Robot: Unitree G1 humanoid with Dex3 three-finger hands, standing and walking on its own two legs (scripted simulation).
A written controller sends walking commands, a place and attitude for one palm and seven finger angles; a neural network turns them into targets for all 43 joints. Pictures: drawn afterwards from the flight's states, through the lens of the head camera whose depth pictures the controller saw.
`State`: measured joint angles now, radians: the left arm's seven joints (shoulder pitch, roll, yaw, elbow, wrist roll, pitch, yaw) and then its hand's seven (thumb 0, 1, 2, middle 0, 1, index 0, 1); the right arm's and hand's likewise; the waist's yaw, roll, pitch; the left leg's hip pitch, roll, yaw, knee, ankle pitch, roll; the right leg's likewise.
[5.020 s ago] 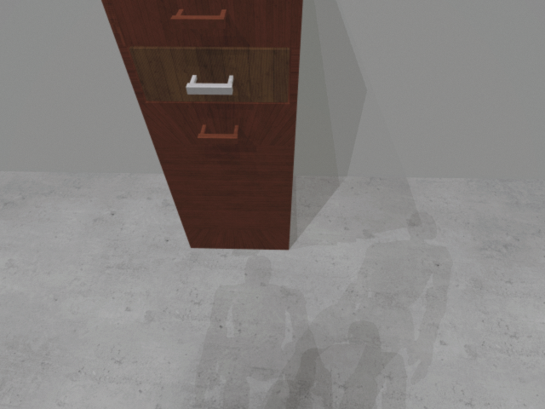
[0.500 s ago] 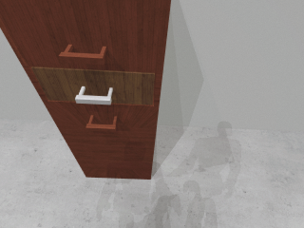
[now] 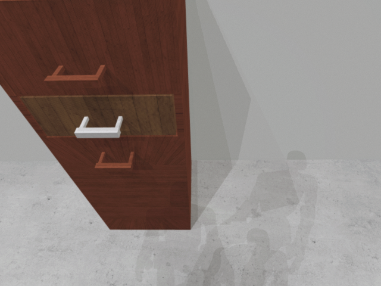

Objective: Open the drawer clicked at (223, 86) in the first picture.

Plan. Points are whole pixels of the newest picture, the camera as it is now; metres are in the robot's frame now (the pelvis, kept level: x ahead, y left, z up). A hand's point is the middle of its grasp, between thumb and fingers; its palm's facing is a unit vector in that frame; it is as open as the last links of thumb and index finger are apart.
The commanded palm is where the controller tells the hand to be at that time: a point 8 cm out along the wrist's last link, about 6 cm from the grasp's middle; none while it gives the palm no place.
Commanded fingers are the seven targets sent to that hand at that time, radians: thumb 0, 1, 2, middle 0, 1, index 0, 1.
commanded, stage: come to a stop and stand still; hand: left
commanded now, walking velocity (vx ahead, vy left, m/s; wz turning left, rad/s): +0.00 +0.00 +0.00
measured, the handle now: (100, 126) +0.49 +0.26 +0.05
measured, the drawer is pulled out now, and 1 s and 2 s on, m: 0.00 0.00 0.00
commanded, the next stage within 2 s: look again from close up in 0.44 s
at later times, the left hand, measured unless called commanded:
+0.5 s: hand out of the picture +0.01 +0.16 -0.17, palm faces +0.03 -0.98 -0.18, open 7.4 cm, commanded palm none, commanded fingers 0.00 0.90 0.90 -0.20 -0.30 -0.20 -0.30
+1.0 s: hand out of the picture +0.01 +0.18 -0.17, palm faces +0.02 -0.98 -0.20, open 7.4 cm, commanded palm none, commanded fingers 0.00 0.90 0.90 -0.20 -0.30 -0.20 -0.30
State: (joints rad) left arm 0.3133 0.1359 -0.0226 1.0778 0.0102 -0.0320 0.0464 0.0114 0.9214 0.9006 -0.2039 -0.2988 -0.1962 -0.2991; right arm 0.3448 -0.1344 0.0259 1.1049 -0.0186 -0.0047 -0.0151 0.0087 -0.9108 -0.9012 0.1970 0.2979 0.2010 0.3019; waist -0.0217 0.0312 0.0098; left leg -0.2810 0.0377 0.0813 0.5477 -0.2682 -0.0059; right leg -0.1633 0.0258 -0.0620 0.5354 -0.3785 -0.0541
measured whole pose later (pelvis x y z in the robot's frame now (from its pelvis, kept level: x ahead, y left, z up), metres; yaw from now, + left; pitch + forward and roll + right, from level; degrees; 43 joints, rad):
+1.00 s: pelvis +0.02 +0.01 +0.01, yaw +0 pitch +0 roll +1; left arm 0.31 0.16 -0.01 1.10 0.01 -0.02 0.04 0.00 0.91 0.90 -0.20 -0.30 -0.19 -0.30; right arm 0.26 -0.15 0.03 1.15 -0.01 -0.01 -0.03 0.01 -0.91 -0.90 0.20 0.30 0.20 0.30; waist 0.01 -0.02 0.02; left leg -0.18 0.02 0.10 0.43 -0.24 0.00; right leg -0.07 0.01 -0.05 0.42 -0.34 -0.04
